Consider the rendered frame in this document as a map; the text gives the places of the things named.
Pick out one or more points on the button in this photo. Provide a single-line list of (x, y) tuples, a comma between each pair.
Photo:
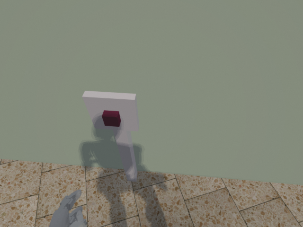
[(111, 118)]

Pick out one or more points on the robot left hand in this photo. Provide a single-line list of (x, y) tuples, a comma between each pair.
[(62, 217)]

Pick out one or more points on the panel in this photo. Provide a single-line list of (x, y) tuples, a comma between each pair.
[(126, 103)]

